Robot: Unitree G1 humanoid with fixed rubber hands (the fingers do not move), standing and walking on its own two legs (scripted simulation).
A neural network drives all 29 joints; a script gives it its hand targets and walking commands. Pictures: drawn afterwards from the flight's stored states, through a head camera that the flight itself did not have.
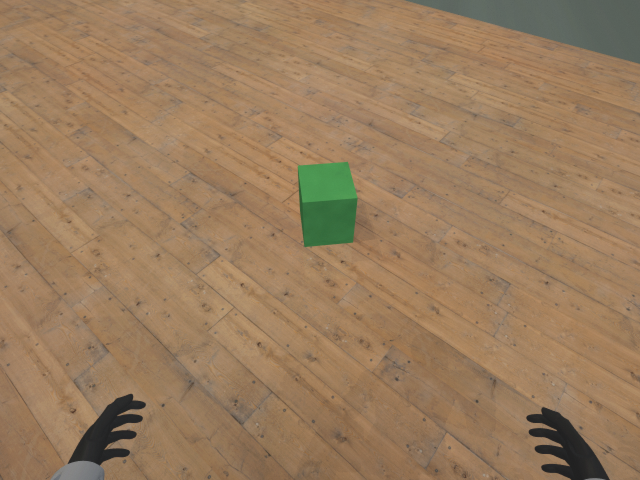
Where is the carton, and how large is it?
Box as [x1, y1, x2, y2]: [298, 162, 357, 246]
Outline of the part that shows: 347,162 298,166 300,214 304,246 352,242 357,198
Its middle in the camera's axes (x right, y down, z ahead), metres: +0.02 -0.12 +1.56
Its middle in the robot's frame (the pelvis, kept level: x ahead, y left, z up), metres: +1.18 +0.02 -0.62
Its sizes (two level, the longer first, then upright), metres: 0.210 0.200 0.250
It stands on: the floor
